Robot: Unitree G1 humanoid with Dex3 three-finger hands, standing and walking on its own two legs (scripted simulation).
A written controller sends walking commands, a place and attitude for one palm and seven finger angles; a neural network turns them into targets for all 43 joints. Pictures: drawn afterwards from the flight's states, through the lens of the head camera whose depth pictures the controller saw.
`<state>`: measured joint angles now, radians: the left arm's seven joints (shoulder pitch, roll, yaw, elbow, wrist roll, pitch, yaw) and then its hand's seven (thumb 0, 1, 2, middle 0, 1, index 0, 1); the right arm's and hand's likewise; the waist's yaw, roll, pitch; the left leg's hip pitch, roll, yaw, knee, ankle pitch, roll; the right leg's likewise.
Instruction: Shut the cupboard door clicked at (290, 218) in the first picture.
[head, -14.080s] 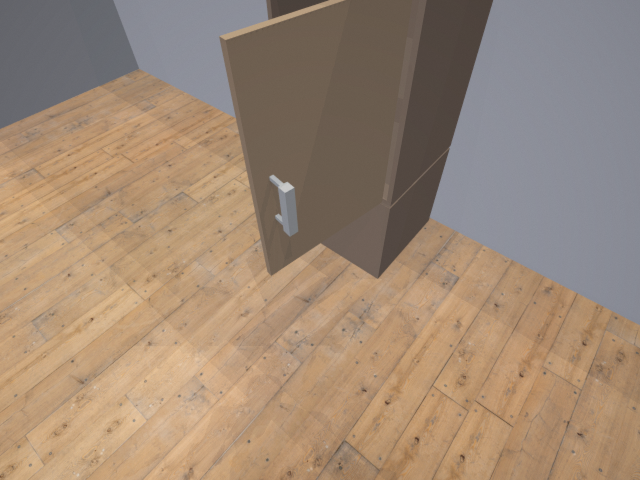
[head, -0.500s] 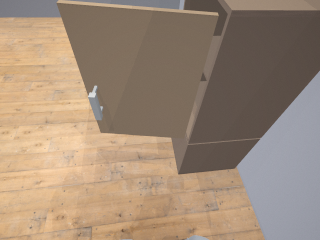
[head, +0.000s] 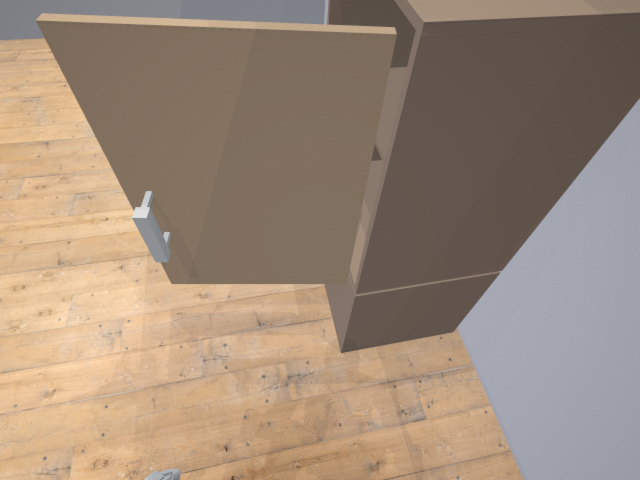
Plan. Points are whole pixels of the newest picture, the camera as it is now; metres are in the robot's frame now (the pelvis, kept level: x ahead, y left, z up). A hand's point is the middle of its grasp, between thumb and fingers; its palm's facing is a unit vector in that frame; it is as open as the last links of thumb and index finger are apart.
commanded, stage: come to a stop and stand still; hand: left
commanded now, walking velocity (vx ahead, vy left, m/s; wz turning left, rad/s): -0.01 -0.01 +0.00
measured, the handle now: (155, 227) +0.52 +0.32 -0.09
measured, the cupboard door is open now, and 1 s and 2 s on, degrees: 80 80 80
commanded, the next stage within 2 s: look again from close up in 0.38 s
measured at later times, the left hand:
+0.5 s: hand out of the picture +0.00 +0.21 -0.15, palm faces -0.01 -0.96 -0.29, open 7.3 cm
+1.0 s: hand out of the picture +0.06 +0.15 -0.16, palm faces -0.02 -0.97 -0.25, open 7.3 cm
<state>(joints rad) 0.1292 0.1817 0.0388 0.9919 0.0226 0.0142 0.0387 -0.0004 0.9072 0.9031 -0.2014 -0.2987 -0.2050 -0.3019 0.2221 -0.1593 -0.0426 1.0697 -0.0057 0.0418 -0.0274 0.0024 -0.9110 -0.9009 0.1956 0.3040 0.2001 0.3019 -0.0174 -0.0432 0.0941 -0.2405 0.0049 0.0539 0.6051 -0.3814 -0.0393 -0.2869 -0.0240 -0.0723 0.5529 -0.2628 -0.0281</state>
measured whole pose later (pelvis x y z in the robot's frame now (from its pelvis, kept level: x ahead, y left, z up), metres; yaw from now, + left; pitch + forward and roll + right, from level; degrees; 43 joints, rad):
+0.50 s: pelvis -0.01 +0.01 +0.00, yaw -2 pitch +0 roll +1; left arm 0.29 0.18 0.00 1.06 0.02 0.00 0.02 0.00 0.91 0.90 -0.20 -0.30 -0.20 -0.30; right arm 0.26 -0.22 0.00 0.99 -0.02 -0.02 -0.01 0.00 -0.93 -0.90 0.20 0.30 0.20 0.30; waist 0.02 0.06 0.03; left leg -0.19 -0.02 0.09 0.46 -0.27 0.02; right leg -0.30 -0.04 -0.02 0.53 -0.23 0.00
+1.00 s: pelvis +0.01 -0.04 +0.01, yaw -1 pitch +0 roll +1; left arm 0.18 0.19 0.00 1.10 0.01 -0.03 0.02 0.00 0.91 0.90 -0.20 -0.30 -0.21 -0.30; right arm 0.27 -0.19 0.01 1.12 -0.02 -0.03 -0.02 0.00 -0.91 -0.90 0.20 0.30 0.20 0.30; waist -0.01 0.02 0.04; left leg -0.13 0.05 0.06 0.40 -0.26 -0.05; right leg -0.23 0.02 -0.06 0.48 -0.25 -0.06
